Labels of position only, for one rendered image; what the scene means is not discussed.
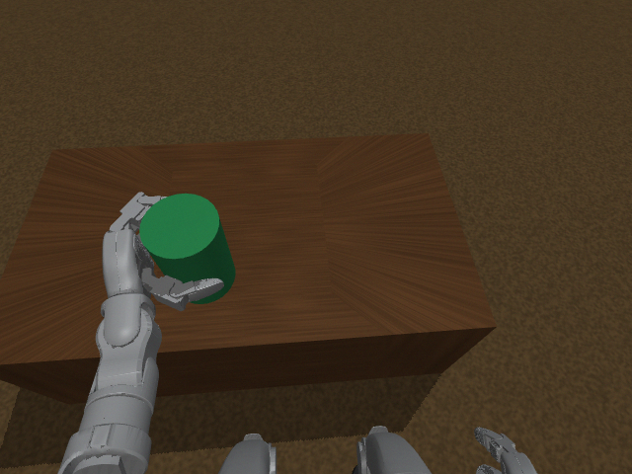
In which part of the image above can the left robot hand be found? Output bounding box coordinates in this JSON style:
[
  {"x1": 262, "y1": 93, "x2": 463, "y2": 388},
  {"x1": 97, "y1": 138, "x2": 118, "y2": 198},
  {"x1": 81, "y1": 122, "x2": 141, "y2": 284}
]
[{"x1": 103, "y1": 192, "x2": 224, "y2": 311}]

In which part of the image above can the right robot hand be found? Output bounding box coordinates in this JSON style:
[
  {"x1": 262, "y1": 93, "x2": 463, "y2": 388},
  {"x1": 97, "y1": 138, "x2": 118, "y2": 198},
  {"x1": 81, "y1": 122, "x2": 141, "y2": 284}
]
[{"x1": 474, "y1": 427, "x2": 537, "y2": 474}]

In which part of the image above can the left robot arm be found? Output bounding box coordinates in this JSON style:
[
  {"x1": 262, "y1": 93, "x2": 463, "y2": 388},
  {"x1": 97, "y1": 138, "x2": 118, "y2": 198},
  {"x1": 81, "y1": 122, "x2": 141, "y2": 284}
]
[{"x1": 57, "y1": 292, "x2": 162, "y2": 474}]

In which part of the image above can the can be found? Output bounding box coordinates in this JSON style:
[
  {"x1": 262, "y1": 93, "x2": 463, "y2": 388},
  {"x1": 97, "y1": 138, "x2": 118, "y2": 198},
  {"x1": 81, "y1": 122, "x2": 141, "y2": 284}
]
[{"x1": 139, "y1": 194, "x2": 236, "y2": 304}]

